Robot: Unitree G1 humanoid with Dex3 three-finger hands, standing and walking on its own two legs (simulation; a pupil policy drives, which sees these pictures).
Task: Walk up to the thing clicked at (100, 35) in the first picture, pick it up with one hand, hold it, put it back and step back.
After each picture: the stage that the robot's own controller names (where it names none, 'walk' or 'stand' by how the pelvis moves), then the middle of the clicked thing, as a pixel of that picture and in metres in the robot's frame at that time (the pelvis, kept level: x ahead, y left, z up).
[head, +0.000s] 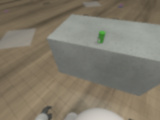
stand; (101, 37) +0.81 -0.08 +0.02
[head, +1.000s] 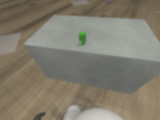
walk; (82, 38) +0.71 +0.14 +0.05
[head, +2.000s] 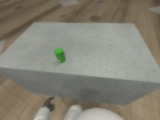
stand; (60, 55) +0.47 +0.27 +0.04
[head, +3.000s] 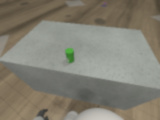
stand; (70, 55) +0.49 +0.19 +0.03
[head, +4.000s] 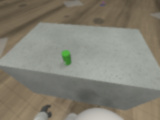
stand; (66, 58) +0.47 +0.21 +0.02
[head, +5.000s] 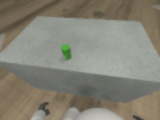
stand; (66, 52) +0.49 +0.21 +0.03
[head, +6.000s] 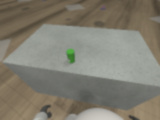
stand; (71, 56) +0.50 +0.19 +0.02
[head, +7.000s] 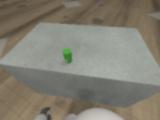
stand; (67, 56) +0.49 +0.21 +0.02
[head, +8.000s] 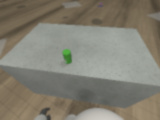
stand; (67, 56) +0.49 +0.21 +0.02
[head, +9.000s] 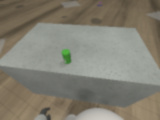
stand; (66, 56) +0.48 +0.21 +0.02
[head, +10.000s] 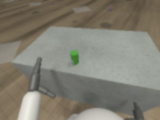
rise first; (74, 57) +0.49 +0.19 +0.03
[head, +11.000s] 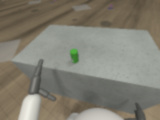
go down; (74, 56) +0.50 +0.19 +0.03
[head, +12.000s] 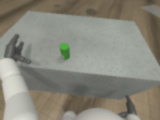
go down; (65, 51) +0.49 +0.17 +0.04
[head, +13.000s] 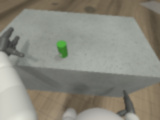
go down; (62, 49) +0.50 +0.18 +0.06
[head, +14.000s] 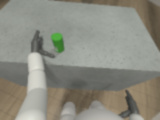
close in; (58, 43) +0.50 +0.19 +0.09
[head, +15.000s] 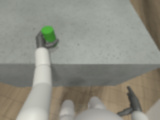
close; (50, 37) +0.53 +0.20 +0.10
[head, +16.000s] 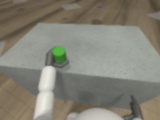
lift; (60, 57) +0.35 +0.19 +0.18
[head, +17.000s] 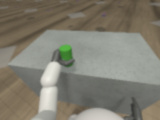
lift; (66, 56) +0.34 +0.16 +0.21
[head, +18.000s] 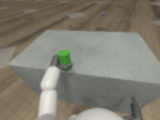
hold; (65, 60) +0.34 +0.17 +0.18
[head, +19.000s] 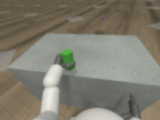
hold; (68, 60) +0.34 +0.15 +0.19
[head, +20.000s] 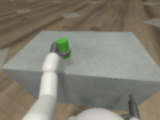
crouch; (64, 48) +0.41 +0.17 +0.22
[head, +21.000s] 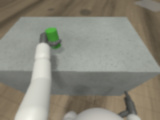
lower; (53, 38) +0.51 +0.20 +0.17
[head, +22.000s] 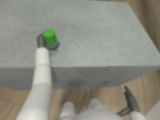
lower; (51, 40) +0.52 +0.20 +0.10
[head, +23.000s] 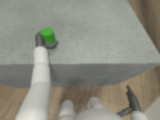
lower; (49, 39) +0.52 +0.20 +0.10
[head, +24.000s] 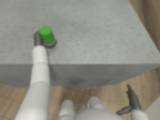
lower; (48, 38) +0.53 +0.21 +0.10
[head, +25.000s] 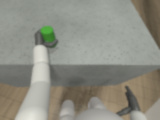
lower; (49, 37) +0.53 +0.21 +0.10
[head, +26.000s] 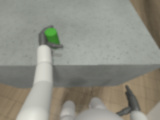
open; (53, 39) +0.53 +0.19 +0.10
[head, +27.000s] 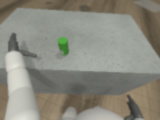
sink last; (63, 46) +0.51 +0.17 +0.08
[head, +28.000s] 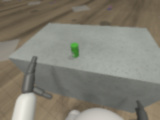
stand; (75, 50) +0.55 +0.18 +0.07
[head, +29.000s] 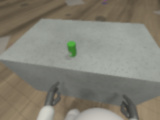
stand; (72, 49) +0.53 +0.18 +0.07
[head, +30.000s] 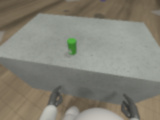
stand; (72, 46) +0.52 +0.17 +0.09
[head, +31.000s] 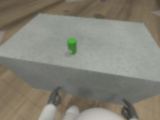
stand; (72, 46) +0.53 +0.17 +0.08
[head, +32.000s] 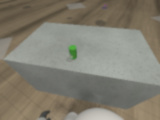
stand; (73, 52) +0.54 +0.18 +0.03
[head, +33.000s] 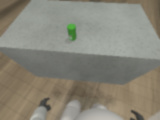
walk; (72, 32) +0.63 +0.18 +0.05
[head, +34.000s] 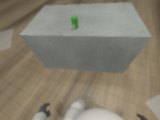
walk; (74, 22) +0.91 +0.23 +0.04
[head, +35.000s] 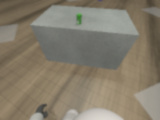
stand; (79, 19) +1.12 +0.21 +0.04
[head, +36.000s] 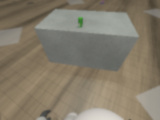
stand; (80, 22) +1.14 +0.19 +0.02
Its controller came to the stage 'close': yes
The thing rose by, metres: 0.23
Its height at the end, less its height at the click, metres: +0.00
